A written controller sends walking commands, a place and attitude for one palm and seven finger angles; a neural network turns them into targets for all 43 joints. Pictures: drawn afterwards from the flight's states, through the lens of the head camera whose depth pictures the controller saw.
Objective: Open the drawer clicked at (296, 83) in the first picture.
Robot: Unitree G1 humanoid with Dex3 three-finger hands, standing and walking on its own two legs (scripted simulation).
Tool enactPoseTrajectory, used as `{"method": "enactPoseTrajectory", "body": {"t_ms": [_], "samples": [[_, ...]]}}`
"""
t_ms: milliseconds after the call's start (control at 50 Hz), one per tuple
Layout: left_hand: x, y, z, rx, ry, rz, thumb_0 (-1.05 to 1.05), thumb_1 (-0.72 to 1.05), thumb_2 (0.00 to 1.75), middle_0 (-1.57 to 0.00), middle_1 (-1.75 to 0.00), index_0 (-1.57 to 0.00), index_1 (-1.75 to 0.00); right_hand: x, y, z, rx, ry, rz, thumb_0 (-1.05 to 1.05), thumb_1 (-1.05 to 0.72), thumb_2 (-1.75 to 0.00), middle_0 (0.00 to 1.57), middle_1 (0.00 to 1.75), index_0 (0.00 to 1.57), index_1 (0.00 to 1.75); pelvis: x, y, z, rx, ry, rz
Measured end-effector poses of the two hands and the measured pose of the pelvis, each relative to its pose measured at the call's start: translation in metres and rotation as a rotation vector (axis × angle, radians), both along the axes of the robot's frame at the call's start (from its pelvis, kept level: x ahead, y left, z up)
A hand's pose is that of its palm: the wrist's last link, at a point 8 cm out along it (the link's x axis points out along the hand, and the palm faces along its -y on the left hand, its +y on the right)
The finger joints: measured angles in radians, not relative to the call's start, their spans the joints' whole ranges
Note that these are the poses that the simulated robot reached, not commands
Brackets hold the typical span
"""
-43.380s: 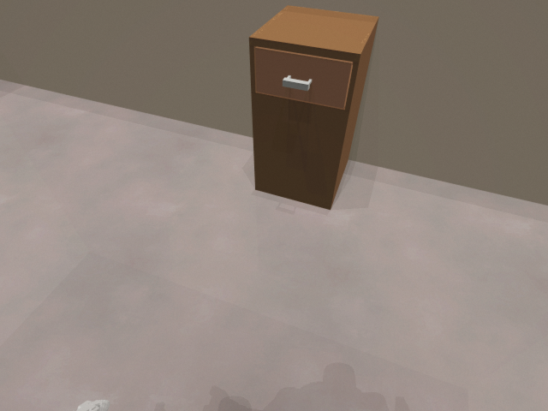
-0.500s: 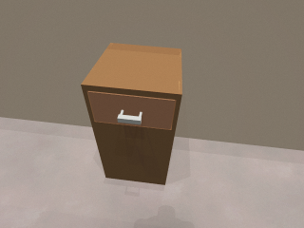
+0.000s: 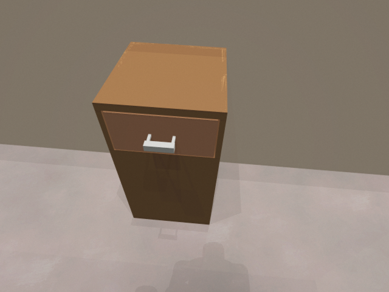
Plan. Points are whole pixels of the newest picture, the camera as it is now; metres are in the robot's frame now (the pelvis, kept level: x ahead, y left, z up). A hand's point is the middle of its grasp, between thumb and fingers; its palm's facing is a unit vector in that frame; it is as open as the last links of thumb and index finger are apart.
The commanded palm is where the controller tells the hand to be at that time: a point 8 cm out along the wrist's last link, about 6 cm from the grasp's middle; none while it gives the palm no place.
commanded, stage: look again from close up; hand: left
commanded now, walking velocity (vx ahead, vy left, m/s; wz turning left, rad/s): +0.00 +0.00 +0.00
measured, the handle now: (160, 142) +0.59 +0.15 -0.10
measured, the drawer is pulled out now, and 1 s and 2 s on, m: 0.00 0.00 0.00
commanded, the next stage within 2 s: shuffle to correct the standing spot in 0.16 s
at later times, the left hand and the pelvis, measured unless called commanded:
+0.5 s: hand out of the picture +0.02 +0.14 -0.18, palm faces +0.04 -0.99 -0.15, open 7.4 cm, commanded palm none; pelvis +0.04 -0.02 -0.01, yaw -1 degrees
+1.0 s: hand out of the picture +0.08 +0.17 -0.18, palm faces +0.03 -0.97 -0.23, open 7.3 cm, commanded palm none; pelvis +0.04 -0.01 -0.01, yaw +1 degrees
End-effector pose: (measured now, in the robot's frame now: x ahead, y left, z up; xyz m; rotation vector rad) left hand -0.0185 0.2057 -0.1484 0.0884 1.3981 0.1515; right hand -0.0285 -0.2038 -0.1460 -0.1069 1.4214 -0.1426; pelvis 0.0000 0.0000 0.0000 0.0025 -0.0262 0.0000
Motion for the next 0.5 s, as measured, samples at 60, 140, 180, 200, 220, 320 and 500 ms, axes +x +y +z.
{"method": "enactPoseTrajectory", "body": {"t_ms": [60,140,180,200,220,320,500], "samples": [[0.001,-0.006,-0.001,-0.008,0.01,-0.002,0.01,0.92,0.9,-0.2,-0.3,-0.2,-0.3,0.008,-0.003,0.0,-0.005,-0.013,0.002,0.01,-0.91,-0.9,0.2,0.3,0.2,0.3,0.004,-0.002,0.0,0.0,0.0,-0.002],[0.004,-0.012,-0.001,-0.015,0.018,-0.002,0.01,0.92,0.9,-0.2,-0.3,-0.2,-0.3,0.019,-0.007,0.001,-0.01,-0.029,0.006,0.01,-0.91,-0.9,0.2,0.3,0.2,0.3,0.009,-0.005,0.0,-0.002,0.0,-0.003],[0.005,-0.013,-0.002,-0.017,0.019,-0.003,0.02,0.92,0.9,-0.2,-0.3,-0.2,-0.3,0.024,-0.008,0.001,-0.012,-0.034,0.008,0.01,-0.91,-0.9,0.2,0.3,0.2,0.3,0.011,-0.006,0.0,-0.002,0.0,-0.004],[0.006,-0.014,-0.002,-0.018,0.02,-0.003,0.02,0.92,0.9,-0.2,-0.3,-0.2,-0.3,0.026,-0.009,0.001,-0.013,-0.035,0.01,0.01,-0.91,-0.9,0.2,0.3,0.2,0.3,0.012,-0.007,0.001,-0.003,0.0,-0.004],[0.007,-0.014,-0.002,-0.018,0.02,-0.002,0.02,0.92,0.9,-0.2,-0.3,-0.2,-0.3,0.027,-0.009,0.001,-0.013,-0.036,0.011,0.01,-0.91,-0.9,0.2,0.3,0.2,0.3,0.013,-0.007,0.001,-0.003,0.0,-0.003],[0.012,-0.014,-0.002,-0.016,0.018,-0.001,0.02,0.92,0.9,-0.2,-0.3,-0.2,-0.3,0.032,-0.011,0.001,-0.015,-0.031,0.015,0.01,-0.91,-0.9,0.2,0.3,0.2,0.3,0.017,-0.009,0.0,-0.004,0.002,-0.003],[0.031,-0.015,-0.003,0.002,0.033,-0.01,0.01,0.91,0.9,-0.2,-0.3,-0.2,-0.3,0.034,-0.022,-0.005,-0.006,0.019,-0.017,0.01,-0.91,-0.9,0.2,0.3,0.2,0.3,0.045,-0.02,-0.005,0.012,0.016,-0.012]]}}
